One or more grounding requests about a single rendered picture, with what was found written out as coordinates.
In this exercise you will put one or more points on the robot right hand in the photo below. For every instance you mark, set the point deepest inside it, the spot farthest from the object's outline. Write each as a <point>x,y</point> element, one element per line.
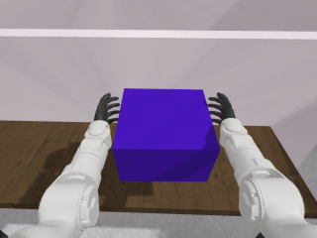
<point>225,108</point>

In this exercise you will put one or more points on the right robot upper arm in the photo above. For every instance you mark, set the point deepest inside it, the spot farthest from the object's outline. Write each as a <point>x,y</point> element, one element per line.
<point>275,207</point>

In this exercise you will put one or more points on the robot left hand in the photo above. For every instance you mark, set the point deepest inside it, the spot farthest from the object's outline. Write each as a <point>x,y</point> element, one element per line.
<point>102,109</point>

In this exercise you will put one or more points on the left robot upper arm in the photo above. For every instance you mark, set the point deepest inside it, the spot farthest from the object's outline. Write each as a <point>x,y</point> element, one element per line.
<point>67,210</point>

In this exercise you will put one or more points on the right robot forearm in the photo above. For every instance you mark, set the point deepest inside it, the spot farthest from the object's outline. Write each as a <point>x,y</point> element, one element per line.
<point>244,156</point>

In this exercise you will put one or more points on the table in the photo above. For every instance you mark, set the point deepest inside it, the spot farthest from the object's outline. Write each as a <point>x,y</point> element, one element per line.
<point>33,155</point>

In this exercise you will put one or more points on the left robot forearm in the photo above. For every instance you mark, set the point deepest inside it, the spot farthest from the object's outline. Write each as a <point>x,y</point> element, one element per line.
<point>90,157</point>

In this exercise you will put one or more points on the carton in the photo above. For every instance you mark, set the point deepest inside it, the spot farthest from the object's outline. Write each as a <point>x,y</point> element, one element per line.
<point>164,135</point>

